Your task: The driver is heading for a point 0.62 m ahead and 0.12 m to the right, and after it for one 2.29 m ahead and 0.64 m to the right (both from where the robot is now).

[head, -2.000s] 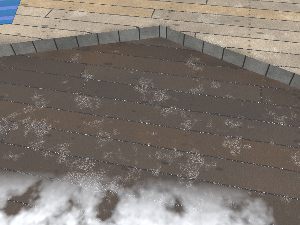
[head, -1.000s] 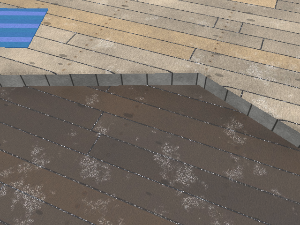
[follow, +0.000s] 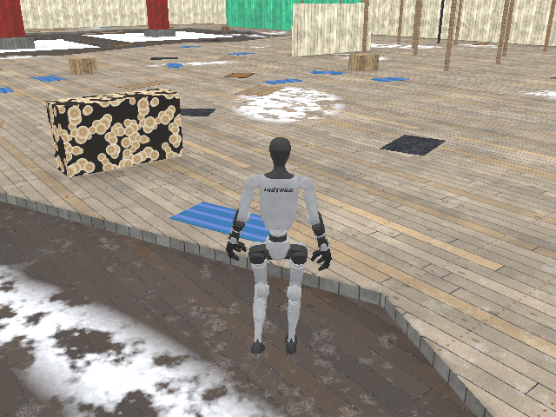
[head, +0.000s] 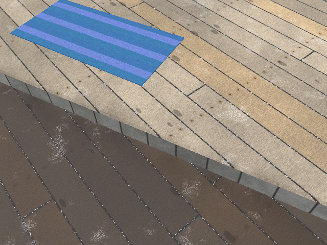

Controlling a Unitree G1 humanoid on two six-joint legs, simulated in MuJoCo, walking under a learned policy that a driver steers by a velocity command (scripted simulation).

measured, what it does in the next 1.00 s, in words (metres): walks ahead: left foot, then right foot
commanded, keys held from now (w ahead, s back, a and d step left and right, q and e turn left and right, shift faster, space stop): w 0.02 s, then no key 0.78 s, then w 0.20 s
